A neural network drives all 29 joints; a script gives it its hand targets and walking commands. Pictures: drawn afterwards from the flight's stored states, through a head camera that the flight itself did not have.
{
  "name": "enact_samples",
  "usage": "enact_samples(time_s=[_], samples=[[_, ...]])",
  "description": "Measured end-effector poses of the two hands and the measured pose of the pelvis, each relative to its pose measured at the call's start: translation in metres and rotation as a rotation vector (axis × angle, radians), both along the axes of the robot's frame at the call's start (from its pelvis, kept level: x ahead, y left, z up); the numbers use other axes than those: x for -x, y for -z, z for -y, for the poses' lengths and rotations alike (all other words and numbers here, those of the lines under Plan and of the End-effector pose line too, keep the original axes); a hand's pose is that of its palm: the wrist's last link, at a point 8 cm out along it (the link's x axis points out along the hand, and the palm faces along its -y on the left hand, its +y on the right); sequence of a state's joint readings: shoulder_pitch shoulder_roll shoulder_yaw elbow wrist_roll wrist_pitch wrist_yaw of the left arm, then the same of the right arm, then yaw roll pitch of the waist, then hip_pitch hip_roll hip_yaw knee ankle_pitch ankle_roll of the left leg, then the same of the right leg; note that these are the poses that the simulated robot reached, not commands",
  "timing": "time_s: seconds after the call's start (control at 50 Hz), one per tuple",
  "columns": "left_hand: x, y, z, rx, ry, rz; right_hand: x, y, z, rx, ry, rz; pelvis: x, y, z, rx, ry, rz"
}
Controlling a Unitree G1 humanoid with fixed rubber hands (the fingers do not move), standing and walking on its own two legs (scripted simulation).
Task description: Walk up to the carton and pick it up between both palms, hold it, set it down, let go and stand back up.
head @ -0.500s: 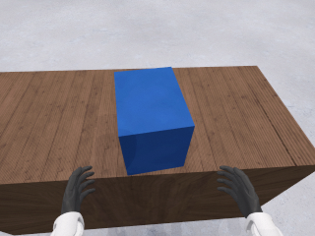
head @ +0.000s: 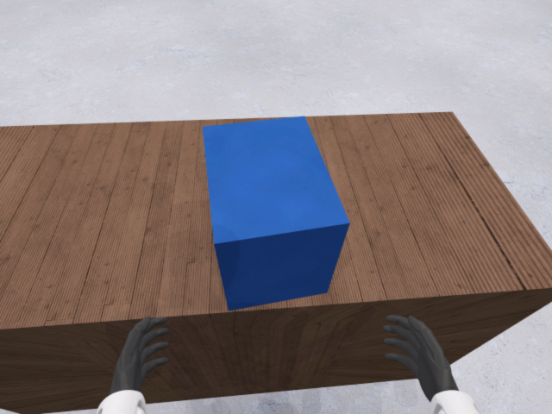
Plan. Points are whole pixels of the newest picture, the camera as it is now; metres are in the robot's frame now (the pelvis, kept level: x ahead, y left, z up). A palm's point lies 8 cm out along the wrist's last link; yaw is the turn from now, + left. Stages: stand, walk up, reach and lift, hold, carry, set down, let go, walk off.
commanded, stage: set down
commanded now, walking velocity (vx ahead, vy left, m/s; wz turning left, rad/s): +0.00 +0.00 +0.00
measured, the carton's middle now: (266, 212) +0.42 +0.04 +0.02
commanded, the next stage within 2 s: let go in 0.46 s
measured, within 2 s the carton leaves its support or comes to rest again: neither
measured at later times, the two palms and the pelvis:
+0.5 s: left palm (119, 396) +0.15 +0.23 -0.06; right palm (423, 394) +0.17 -0.19 -0.05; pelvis +0.01 +0.02 +0.00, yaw -1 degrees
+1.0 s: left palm (111, 394) +0.16 +0.25 -0.08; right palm (415, 406) +0.16 -0.19 -0.09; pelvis +0.01 +0.03 +0.00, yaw -1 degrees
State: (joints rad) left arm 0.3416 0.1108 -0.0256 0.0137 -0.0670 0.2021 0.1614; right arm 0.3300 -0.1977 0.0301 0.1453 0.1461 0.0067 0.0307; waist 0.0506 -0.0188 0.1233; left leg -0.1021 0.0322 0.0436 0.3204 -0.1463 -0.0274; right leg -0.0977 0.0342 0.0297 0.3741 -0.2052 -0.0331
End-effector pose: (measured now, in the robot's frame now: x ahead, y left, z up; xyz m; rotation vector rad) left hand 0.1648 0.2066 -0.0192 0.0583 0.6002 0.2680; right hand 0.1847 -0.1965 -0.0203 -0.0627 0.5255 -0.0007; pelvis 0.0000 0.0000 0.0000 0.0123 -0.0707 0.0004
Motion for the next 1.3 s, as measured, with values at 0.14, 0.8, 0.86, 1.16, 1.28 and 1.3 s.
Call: enact_samples(time_s=[0.14,0.8,0.86,1.16,1.28,1.3], samples=[[0.002,0.011,-0.006,-0.004,0.020,-0.032,0.004,0.010,0.000,0.018,0.014,-0.034,-0.004,0.000,-0.004,0.004,0.007,-0.001],[0.010,0.052,-0.038,-0.015,0.098,-0.202,0.018,0.052,-0.011,0.087,0.035,-0.173,-0.014,0.001,-0.027,0.018,0.016,0.012],[0.008,0.055,-0.040,-0.015,0.106,-0.214,0.019,0.055,-0.011,0.089,0.038,-0.182,-0.014,0.002,-0.028,0.018,0.017,0.012],[0.031,0.093,-0.087,-0.091,0.121,-0.357,0.059,0.090,0.037,0.243,0.085,-0.444,-0.024,0.012,-0.032,0.016,-0.002,-0.037],[0.061,0.104,-0.108,-0.101,0.074,-0.481,0.088,0.096,0.058,0.283,0.141,-0.567,-0.031,0.011,-0.034,0.021,-0.009,-0.034],[0.065,0.106,-0.110,-0.101,0.070,-0.499,0.092,0.097,0.060,0.285,0.146,-0.583,-0.032,0.011,-0.035,0.022,-0.009,-0.032]])
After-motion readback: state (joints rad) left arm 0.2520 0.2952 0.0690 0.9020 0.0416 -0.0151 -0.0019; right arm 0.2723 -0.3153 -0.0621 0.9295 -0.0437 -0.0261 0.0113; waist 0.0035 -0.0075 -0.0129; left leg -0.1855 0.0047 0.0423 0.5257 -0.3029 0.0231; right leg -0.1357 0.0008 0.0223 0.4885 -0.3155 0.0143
